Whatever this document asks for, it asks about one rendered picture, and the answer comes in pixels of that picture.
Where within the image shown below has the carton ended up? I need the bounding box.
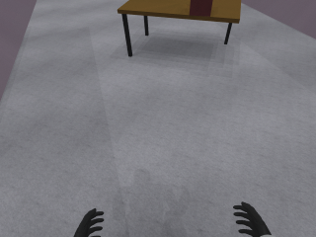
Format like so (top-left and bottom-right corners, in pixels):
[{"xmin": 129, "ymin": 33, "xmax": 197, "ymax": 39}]
[{"xmin": 190, "ymin": 0, "xmax": 213, "ymax": 17}]

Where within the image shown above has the table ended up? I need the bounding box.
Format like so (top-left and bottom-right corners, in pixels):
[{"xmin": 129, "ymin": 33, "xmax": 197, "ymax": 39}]
[{"xmin": 118, "ymin": 0, "xmax": 242, "ymax": 57}]

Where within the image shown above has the robot right hand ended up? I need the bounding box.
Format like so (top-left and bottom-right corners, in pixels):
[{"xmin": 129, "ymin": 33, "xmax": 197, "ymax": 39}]
[{"xmin": 233, "ymin": 201, "xmax": 272, "ymax": 237}]

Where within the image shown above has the robot left hand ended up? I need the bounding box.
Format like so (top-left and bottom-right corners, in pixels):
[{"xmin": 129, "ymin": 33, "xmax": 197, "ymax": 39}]
[{"xmin": 73, "ymin": 208, "xmax": 105, "ymax": 237}]

